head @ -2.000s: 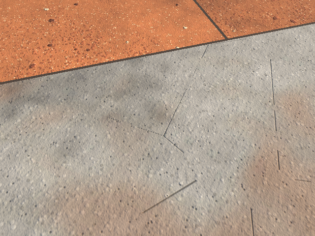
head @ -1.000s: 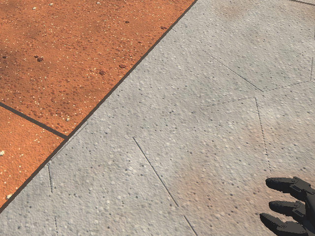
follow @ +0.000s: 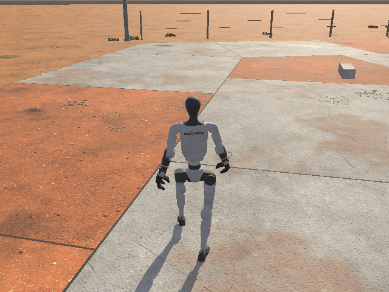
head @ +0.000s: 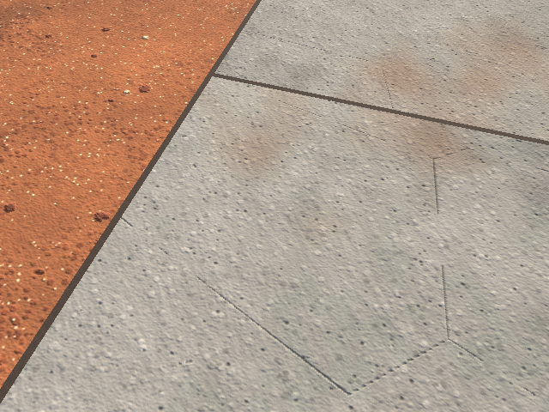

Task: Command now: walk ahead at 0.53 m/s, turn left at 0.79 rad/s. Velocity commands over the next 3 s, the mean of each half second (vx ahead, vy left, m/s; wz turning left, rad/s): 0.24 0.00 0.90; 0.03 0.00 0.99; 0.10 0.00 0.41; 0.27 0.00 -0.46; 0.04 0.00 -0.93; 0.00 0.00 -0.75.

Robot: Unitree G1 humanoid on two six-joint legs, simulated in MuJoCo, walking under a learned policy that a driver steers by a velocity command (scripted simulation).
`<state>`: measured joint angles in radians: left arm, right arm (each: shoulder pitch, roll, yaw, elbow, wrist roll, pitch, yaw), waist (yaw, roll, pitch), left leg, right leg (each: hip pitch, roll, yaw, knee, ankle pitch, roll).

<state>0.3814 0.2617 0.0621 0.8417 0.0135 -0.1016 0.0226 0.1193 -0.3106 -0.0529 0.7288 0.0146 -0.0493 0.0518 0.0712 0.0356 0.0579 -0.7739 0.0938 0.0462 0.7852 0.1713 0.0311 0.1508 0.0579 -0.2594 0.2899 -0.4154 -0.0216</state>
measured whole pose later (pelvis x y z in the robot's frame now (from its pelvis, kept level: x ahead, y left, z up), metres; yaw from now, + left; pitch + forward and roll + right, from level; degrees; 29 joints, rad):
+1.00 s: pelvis +0.32 -0.04 +0.01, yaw +59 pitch +2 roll -2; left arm 0.11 0.31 0.09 0.71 -0.01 0.01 0.01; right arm 0.16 -0.31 -0.08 0.57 0.03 0.10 0.01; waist 0.01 0.00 0.08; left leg -0.39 0.09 0.04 0.71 -0.31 -0.03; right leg -0.25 -0.10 -0.24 0.46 -0.21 0.03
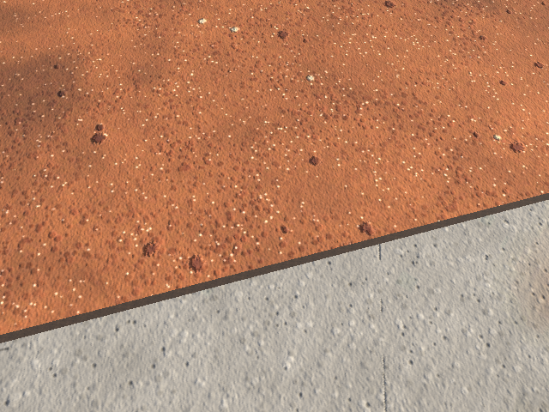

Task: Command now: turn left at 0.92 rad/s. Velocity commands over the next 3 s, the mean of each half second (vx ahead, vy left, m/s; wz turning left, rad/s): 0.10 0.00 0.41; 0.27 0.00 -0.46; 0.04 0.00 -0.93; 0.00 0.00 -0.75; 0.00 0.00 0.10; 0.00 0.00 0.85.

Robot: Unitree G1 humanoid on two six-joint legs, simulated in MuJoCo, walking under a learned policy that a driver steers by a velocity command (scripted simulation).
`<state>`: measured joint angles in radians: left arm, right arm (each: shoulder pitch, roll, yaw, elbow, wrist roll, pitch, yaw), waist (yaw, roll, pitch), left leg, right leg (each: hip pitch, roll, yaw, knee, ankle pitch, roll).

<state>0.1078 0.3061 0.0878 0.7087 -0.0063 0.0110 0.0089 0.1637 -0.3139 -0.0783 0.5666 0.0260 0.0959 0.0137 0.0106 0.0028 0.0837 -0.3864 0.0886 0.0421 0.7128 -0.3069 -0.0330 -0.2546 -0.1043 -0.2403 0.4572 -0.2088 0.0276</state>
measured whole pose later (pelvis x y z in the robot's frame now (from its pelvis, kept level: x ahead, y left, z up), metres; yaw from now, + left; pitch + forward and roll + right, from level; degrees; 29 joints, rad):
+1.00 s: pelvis +0.22 +0.05 +0.00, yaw -8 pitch +3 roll +1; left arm 0.29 0.34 0.09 0.69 -0.03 0.05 0.04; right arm 0.02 -0.24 -0.05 0.63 -0.02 -0.03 -0.02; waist 0.06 -0.03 0.07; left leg -0.38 0.01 0.06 0.45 -0.12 0.01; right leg -0.49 -0.02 0.05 1.20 -0.50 0.09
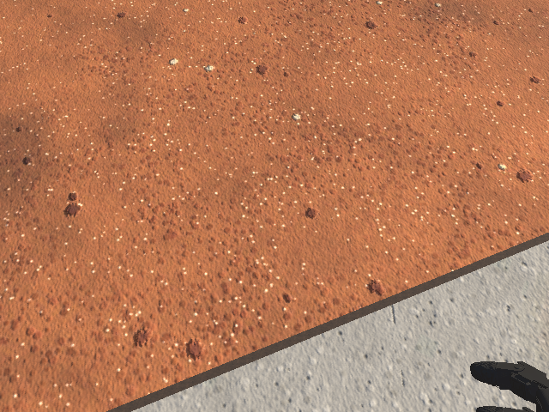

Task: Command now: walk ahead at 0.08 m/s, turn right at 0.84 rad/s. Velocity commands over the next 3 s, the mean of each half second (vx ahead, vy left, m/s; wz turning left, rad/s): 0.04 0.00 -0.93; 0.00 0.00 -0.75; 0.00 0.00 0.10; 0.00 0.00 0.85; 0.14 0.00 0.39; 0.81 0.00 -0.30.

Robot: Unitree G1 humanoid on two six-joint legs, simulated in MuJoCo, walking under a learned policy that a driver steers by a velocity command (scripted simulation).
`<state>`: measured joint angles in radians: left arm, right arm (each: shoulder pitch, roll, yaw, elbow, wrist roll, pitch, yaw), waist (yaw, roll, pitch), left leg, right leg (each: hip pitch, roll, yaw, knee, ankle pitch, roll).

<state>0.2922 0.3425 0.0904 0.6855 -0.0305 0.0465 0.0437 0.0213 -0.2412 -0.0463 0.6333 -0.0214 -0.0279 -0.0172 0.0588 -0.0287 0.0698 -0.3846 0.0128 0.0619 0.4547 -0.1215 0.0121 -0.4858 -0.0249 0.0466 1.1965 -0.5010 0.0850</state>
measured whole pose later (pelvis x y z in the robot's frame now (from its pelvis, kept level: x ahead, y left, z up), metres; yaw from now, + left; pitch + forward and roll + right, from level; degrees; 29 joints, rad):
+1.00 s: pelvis +0.12 -0.03 +0.01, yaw -49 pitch +1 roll +0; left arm 0.16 0.33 0.06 0.57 -0.01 0.05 0.02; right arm 0.16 -0.28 -0.06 0.76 0.00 0.02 -0.01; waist -0.04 -0.03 0.08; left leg -0.24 0.03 0.02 0.43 -0.22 0.01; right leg -0.42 0.00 0.08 0.87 -0.45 0.09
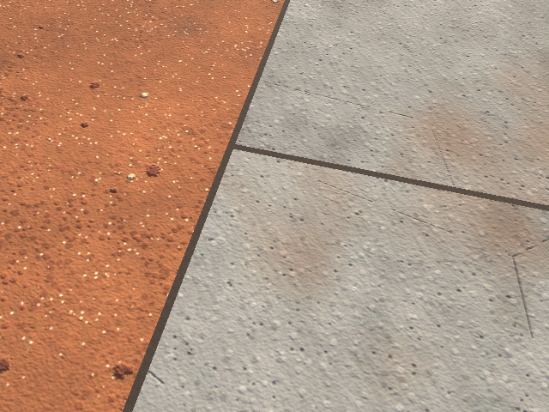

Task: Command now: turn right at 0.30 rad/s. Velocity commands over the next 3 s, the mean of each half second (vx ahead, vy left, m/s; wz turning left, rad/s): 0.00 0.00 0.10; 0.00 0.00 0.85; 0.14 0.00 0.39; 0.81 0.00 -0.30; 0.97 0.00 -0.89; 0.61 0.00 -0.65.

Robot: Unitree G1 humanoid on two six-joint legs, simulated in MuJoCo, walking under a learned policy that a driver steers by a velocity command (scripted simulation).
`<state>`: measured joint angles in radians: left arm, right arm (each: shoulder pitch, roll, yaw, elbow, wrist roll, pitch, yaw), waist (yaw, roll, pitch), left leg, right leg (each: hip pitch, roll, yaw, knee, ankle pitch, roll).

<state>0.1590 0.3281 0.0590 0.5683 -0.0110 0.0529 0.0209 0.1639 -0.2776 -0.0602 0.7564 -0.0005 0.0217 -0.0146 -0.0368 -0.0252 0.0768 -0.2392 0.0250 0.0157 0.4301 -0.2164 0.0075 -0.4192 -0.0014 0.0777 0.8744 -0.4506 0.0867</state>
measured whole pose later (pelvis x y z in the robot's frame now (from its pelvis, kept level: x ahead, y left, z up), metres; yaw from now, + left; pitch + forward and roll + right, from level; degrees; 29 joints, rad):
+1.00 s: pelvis +0.04 +0.03 +0.00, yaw +34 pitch +3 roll -4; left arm 0.06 0.32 0.09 0.67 0.00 -0.01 0.03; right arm 0.19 -0.35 -0.08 0.60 0.02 0.05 -0.04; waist -0.01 -0.02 0.06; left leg -0.28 -0.12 -0.26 0.48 -0.22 0.07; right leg -0.52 0.07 0.18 0.83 -0.29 0.10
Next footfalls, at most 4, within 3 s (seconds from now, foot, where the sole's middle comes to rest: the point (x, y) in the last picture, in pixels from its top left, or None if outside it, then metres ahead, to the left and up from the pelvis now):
0.10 right None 0.03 -0.14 -0.78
0.60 left None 0.04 0.11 -0.78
1.18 right None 0.22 -0.02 -0.78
1.56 left None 0.04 0.15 -0.78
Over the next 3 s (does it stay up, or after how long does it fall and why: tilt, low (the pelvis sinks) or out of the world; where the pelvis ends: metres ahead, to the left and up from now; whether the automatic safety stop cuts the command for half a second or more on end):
stays up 1.05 0.44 -0.02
